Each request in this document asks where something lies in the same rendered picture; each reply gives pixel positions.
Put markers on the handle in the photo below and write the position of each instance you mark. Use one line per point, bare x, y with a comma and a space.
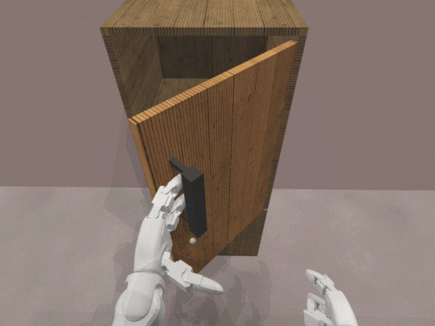
194, 194

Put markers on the cupboard door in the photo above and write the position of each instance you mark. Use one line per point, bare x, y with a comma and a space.
228, 128

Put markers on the left robot hand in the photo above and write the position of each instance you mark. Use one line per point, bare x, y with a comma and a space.
154, 237

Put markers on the left robot forearm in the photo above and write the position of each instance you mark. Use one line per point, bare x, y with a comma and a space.
141, 303

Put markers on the right robot hand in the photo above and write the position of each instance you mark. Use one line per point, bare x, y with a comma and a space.
335, 310

